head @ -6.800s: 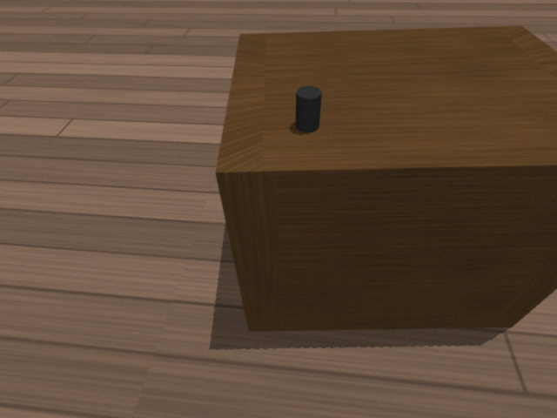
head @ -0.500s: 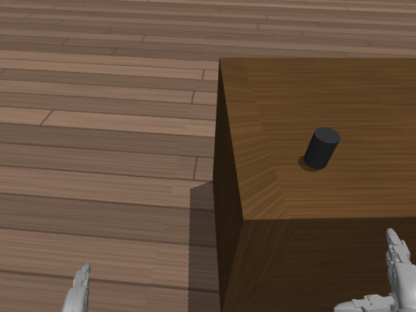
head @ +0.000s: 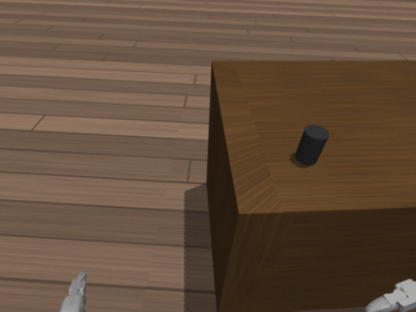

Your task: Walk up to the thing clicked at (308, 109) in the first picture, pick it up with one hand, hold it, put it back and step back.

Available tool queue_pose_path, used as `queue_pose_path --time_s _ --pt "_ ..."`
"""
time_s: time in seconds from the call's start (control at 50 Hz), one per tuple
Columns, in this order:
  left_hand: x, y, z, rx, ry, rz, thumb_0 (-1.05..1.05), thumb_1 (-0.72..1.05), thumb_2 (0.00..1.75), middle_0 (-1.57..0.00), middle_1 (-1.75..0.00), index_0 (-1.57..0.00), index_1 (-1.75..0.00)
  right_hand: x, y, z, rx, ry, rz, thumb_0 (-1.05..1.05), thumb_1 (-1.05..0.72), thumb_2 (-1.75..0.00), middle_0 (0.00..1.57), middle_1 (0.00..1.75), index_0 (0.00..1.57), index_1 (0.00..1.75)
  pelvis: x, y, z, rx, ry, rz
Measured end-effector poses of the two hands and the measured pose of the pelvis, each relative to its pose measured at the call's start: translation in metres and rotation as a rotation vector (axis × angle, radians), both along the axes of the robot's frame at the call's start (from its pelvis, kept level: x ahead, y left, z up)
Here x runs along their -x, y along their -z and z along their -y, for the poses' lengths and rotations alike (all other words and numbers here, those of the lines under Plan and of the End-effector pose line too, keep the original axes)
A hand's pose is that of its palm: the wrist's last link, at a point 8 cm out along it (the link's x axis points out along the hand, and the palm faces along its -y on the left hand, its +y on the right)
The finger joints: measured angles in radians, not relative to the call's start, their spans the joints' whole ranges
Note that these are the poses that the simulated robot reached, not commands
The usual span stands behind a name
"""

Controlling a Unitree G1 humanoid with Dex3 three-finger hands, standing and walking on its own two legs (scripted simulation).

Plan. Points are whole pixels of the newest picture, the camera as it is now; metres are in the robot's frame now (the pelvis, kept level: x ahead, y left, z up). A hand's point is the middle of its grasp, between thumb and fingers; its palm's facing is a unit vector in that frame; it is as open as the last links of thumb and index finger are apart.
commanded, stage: rise first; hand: right
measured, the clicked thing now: (311, 145) +0.48 -0.25 +0.07
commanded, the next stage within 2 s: go down in 0.86 s
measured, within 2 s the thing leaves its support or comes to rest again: neither
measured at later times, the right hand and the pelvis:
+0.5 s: hand out of the picture +0.18 -0.27 +0.15, palm faces +0.40 +0.82 -0.42, open 17.7 cm; pelvis -0.02 -0.01 +0.00, yaw +0 degrees
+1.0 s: hand out of the picture +0.18 -0.28 +0.18, palm faces +0.46 +0.77 -0.45, open 17.6 cm; pelvis -0.01 +0.00 +0.00, yaw +0 degrees
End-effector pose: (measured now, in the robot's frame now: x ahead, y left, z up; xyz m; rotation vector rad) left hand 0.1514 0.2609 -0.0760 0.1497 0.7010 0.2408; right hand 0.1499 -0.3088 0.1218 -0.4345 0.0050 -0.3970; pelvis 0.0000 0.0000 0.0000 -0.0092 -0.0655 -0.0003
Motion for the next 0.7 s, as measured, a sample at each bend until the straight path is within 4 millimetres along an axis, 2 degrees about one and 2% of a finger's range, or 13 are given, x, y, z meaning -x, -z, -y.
queue_pose_path --time_s 0.3,0.7 --pt "0.018 0.0 0.005 0.007 -0.001 0.018 -0.01 -0.55 0.03 -0.06 -0.05 -0.05 -0.06 0.01 -0.035 0.0 0.08 -0.049 0.151 -0.02 0.59 -0.01 0.05 0.05 0.06 0.06 0.016 0.0 0.004 -0.002 -0.001 0.02" --pt "0.023 -0.001 0.001 0.001 -0.025 0.03 -0.01 -0.54 0.04 -0.06 -0.05 -0.06 -0.05 0.013 -0.061 0.002 0.147 -0.075 0.248 -0.02 0.59 -0.02 0.05 0.05 0.06 0.06 0.019 0.0 0.006 -0.004 -0.005 0.023"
